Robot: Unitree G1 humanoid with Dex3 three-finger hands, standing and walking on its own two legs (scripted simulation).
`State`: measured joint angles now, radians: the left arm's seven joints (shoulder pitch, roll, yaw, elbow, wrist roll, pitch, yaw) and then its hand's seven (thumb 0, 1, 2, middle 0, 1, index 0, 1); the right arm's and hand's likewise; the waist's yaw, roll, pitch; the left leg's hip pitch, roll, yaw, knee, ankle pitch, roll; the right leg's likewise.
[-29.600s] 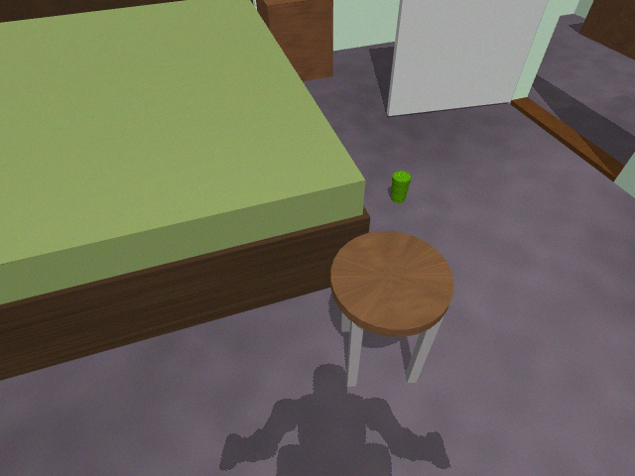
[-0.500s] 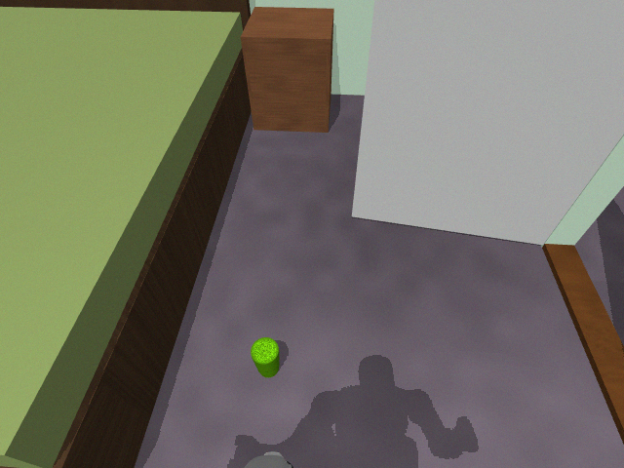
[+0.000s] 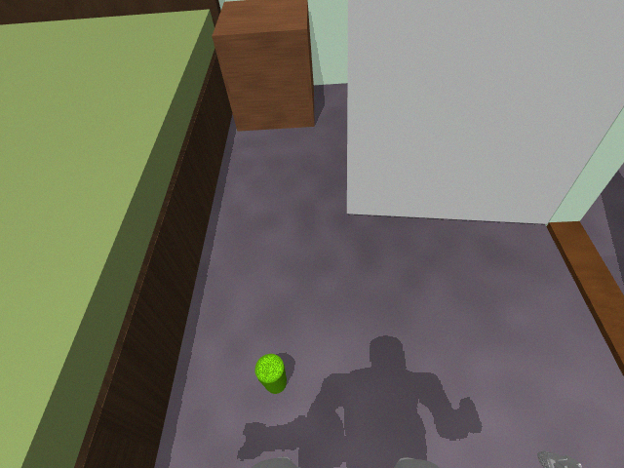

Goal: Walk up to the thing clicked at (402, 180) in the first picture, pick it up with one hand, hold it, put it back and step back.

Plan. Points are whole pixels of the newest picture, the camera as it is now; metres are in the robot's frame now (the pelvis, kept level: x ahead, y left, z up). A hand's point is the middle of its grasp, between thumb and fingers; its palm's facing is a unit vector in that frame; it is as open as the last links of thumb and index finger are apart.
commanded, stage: walk up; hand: left
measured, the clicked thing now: (272, 375) +0.45 +0.21 -0.68
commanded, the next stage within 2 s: stand in 1.90 s
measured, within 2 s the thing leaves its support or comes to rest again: neither
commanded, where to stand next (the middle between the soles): +0.11 +0.00 m, yaw +0 degrees
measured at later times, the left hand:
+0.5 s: hand out of the picture +0.10 +0.25 -0.13, palm faces -0.01 -0.95 -0.31, open 7.4 cm
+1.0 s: hand out of the picture +0.11 +0.25 -0.13, palm faces +0.01 -0.94 -0.34, open 7.4 cm
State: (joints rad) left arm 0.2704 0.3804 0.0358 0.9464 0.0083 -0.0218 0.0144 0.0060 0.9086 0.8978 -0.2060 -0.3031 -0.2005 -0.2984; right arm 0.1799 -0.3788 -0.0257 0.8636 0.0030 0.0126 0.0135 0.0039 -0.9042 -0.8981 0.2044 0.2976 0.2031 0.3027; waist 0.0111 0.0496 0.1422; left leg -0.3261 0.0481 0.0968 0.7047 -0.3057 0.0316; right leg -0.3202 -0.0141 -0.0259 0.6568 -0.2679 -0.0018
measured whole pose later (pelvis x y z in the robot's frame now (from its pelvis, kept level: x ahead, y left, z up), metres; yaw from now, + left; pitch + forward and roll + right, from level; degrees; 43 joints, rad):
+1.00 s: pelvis +0.04 +0.00 +0.03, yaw +0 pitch -2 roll +0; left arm 0.09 0.34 0.00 1.18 0.00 -0.02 0.00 0.01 0.91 0.90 -0.21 -0.30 -0.20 -0.30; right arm 0.05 -0.34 -0.01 1.15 -0.01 -0.01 0.01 0.00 -0.91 -0.90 0.20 0.30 0.20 0.30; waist 0.01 0.01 0.05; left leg -0.11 0.02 0.06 0.32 -0.17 0.00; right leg -0.13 -0.02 -0.03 0.32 -0.15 0.01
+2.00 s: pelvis +0.05 +0.00 +0.03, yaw +0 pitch -2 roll +0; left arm 0.09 0.34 0.01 1.15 0.01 0.00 0.00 0.01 0.91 0.90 -0.21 -0.30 -0.20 -0.30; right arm 0.09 -0.34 0.00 1.15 -0.01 -0.01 0.01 0.00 -0.91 -0.90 0.20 0.30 0.20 0.30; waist -0.01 -0.01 0.05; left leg -0.08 0.01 0.07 0.30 -0.18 0.00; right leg -0.12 -0.02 -0.03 0.31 -0.15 0.01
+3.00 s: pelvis +0.06 -0.01 +0.03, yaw +1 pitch -2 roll +0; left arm 0.11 0.35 0.00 1.14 0.00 -0.01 0.00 0.01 0.91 0.90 -0.21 -0.30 -0.20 -0.30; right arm 0.11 -0.35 0.01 1.14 -0.01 -0.01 0.00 0.00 -0.91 -0.90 0.20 0.30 0.20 0.30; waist -0.01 0.00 0.04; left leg -0.07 0.03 0.05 0.29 -0.18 -0.02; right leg -0.10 -0.01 -0.04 0.30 -0.17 -0.01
